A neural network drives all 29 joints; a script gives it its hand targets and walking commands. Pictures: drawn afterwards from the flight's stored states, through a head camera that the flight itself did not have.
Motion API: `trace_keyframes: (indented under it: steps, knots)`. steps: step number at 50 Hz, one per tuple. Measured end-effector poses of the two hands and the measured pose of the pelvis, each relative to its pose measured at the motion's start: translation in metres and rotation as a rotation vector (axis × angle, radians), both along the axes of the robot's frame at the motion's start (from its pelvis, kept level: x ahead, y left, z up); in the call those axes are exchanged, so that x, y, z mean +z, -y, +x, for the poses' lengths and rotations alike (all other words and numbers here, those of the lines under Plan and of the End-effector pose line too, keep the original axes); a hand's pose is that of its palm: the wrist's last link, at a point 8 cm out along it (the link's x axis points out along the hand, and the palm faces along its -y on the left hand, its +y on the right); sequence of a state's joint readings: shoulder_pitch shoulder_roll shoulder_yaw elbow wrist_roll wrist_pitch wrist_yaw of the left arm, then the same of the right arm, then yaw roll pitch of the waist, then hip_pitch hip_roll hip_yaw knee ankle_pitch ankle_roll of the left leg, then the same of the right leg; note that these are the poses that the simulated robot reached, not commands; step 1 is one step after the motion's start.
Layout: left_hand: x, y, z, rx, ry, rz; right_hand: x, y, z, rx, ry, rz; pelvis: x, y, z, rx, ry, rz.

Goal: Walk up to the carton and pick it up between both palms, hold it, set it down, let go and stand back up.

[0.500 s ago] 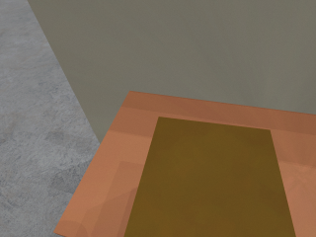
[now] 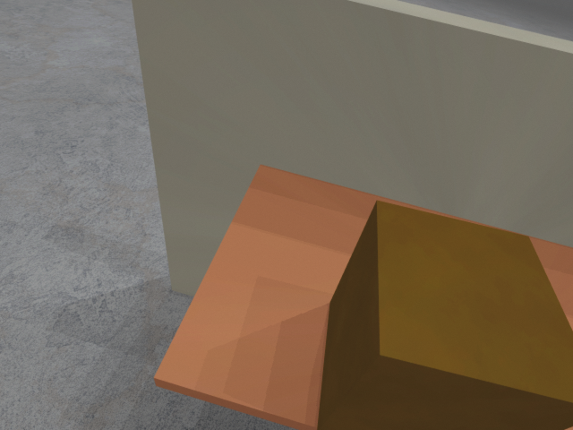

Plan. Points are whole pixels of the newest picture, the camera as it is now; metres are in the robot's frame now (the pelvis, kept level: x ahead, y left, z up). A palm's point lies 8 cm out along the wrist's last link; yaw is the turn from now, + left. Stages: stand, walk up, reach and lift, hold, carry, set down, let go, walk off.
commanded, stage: walk up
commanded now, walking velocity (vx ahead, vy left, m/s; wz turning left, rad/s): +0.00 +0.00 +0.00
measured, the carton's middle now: (419, 337) +0.25 -0.18 +0.07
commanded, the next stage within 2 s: none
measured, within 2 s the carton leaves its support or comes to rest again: neither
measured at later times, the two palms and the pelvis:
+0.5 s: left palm out of the picture +0.17 +0.20 -0.15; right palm out of the picture -0.07 -0.25 -0.13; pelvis +0.06 -0.04 -0.01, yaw -2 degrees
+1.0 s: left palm out of the picture +0.07 +0.22 -0.12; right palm out of the picture +0.06 -0.32 -0.16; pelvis +0.05 -0.06 -0.01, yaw -1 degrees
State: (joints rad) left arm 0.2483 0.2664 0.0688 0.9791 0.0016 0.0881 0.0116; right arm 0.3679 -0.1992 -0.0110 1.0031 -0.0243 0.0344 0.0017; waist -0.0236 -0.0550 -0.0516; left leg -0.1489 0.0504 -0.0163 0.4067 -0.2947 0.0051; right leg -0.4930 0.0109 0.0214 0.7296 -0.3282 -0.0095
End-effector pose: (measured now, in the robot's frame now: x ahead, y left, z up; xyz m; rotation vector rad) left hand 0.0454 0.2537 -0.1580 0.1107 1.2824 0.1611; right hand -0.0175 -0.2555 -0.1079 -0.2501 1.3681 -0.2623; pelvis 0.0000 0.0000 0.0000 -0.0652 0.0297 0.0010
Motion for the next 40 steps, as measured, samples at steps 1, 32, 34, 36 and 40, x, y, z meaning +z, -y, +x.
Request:
trace_keyframes:
  steps: [1, 32, 34, 36, 40]
  knots:
    - [0.001, 0.001, -0.008, 0.012, -0.019, -0.021, 0.003, -0.007, -0.004, 0.005, -0.02, 0.004, 0.003, -0.004, 0.0, 0.006, -0.005, -0.008]
    - [0.011, 0.119, 0.135, -0.122, 0.115, 0.026, -0.057, 0.038, -0.001, -0.104, -0.205, 0.165, -0.019, 0.078, 0.078, -0.029, 0.041, 0.055]
    - [0.014, 0.124, 0.116, -0.097, 0.083, 0.03, -0.059, 0.051, 0.025, -0.07, -0.157, 0.159, -0.015, 0.081, 0.078, -0.033, 0.052, 0.084]
    - [0.017, 0.119, 0.099, -0.067, 0.059, 0.062, -0.062, 0.061, 0.047, -0.038, -0.119, 0.151, -0.014, 0.083, 0.076, -0.028, 0.066, 0.096]
    - [0.023, 0.091, 0.064, -0.005, 0.003, 0.134, -0.061, 0.074, 0.08, 0.016, -0.08, 0.136, -0.013, 0.086, 0.07, -0.006, 0.089, 0.111]
